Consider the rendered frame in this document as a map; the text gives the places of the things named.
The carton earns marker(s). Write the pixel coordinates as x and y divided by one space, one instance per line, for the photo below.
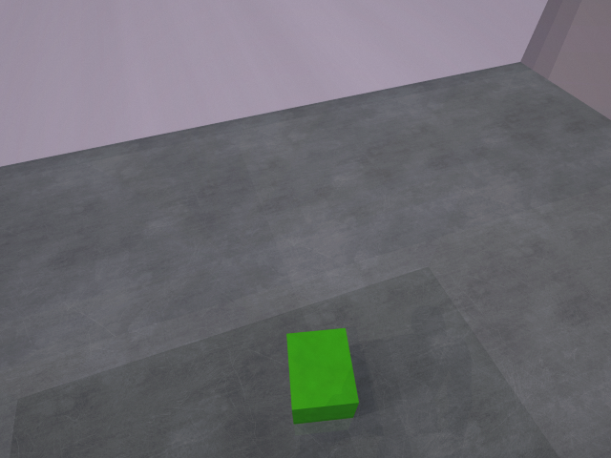
322 383

